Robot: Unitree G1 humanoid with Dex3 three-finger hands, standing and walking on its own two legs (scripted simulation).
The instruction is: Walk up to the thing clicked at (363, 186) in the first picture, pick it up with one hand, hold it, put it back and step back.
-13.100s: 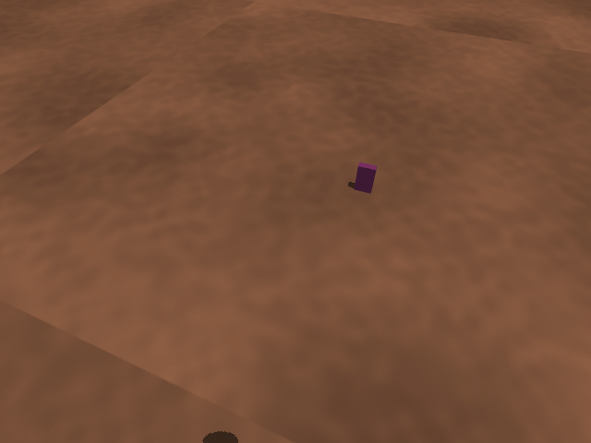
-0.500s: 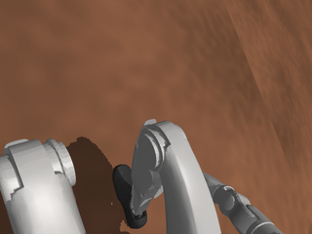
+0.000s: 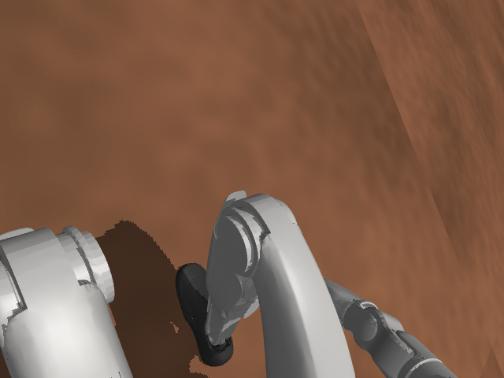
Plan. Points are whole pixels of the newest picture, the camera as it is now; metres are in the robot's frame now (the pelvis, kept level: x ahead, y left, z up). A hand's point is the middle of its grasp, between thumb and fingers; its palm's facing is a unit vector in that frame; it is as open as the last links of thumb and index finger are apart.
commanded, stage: close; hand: left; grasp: from the side
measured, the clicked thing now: out of the picture +0.43 +0.31 -0.20
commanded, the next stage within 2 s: settle in 0.58 s
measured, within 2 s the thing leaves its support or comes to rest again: leaves its support in 0.90 s
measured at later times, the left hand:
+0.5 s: hand out of the picture +0.40 +0.31 -0.18, palm faces +0.45 -0.89 +0.01, open 7.8 cm
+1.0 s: hand out of the picture +0.40 +0.33 -0.16, palm faces +0.46 -0.89 +0.01, open 8.1 cm
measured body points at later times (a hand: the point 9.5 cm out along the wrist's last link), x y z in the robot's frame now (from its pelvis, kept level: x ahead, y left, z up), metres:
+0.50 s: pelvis +0.00 +0.00 +0.00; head +0.21 +0.21 +0.33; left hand +0.37 +0.36 -0.18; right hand +0.19 -0.23 -0.02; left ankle +0.08 +0.13 -0.24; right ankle +0.14 -0.12 -0.24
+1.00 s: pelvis +0.00 +0.00 +0.00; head +0.21 +0.21 +0.34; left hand +0.37 +0.37 -0.16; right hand +0.19 -0.23 -0.03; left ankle +0.08 +0.13 -0.24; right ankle +0.14 -0.12 -0.24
